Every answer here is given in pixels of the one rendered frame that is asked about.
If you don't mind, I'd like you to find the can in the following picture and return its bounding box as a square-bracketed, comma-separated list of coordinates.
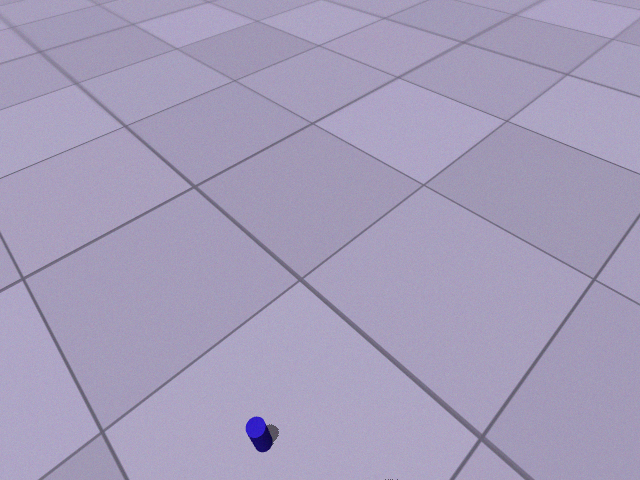
[246, 417, 273, 452]

